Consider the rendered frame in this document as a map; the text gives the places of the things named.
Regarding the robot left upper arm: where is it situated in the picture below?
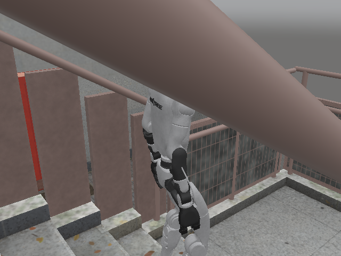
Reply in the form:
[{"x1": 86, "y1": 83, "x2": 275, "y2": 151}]
[{"x1": 142, "y1": 88, "x2": 152, "y2": 133}]

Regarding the robot right upper arm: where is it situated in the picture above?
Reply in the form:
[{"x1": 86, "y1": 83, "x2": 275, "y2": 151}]
[{"x1": 166, "y1": 100, "x2": 195, "y2": 160}]

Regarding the left robot forearm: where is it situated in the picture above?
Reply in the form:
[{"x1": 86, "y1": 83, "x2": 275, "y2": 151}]
[{"x1": 143, "y1": 128, "x2": 161, "y2": 163}]

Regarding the robot torso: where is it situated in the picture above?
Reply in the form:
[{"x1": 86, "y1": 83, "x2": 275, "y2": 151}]
[{"x1": 150, "y1": 89, "x2": 191, "y2": 192}]

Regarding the left robot hand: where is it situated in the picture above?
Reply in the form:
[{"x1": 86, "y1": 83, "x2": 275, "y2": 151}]
[{"x1": 151, "y1": 161, "x2": 163, "y2": 189}]

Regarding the right robot hand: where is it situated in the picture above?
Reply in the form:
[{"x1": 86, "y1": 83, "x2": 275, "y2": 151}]
[{"x1": 178, "y1": 205, "x2": 200, "y2": 235}]

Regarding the right robot shin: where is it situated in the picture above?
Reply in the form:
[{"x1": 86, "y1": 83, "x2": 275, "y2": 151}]
[{"x1": 182, "y1": 242, "x2": 209, "y2": 256}]

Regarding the right robot forearm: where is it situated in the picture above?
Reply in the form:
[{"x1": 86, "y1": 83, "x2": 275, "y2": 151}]
[{"x1": 169, "y1": 148, "x2": 193, "y2": 209}]

